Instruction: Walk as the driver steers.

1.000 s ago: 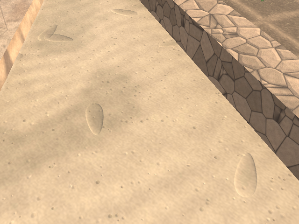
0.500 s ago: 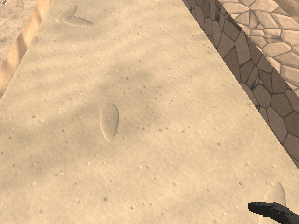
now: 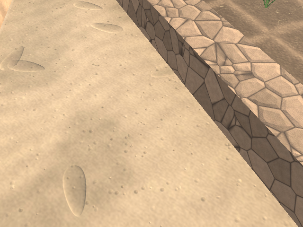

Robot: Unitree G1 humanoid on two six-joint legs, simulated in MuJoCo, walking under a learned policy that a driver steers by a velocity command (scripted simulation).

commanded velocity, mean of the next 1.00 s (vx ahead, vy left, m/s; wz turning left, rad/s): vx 0.50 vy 0.00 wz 0.46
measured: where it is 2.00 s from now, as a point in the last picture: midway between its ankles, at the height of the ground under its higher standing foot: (52, 142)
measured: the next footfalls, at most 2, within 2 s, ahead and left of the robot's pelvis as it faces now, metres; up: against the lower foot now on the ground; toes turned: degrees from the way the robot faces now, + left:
right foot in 0.08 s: +0.24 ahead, -0.14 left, +0.00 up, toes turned -1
left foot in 0.64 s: +0.50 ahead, +0.15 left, +0.00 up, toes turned +21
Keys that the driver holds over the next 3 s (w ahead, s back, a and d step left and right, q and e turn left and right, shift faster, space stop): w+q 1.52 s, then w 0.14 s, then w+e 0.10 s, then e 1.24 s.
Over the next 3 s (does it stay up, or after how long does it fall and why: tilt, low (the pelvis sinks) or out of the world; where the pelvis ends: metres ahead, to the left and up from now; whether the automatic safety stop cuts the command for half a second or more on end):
stays up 1.01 0.55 0.00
